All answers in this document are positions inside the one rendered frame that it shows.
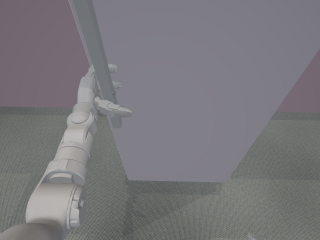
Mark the handle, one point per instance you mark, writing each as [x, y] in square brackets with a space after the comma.
[90, 28]

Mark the robot left hand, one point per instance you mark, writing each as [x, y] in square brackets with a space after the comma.
[89, 91]

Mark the left robot upper arm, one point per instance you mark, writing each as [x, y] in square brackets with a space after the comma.
[54, 210]

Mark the fridge door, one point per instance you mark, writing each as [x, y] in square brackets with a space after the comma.
[201, 77]

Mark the robot left forearm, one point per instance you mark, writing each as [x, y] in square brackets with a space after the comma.
[74, 151]

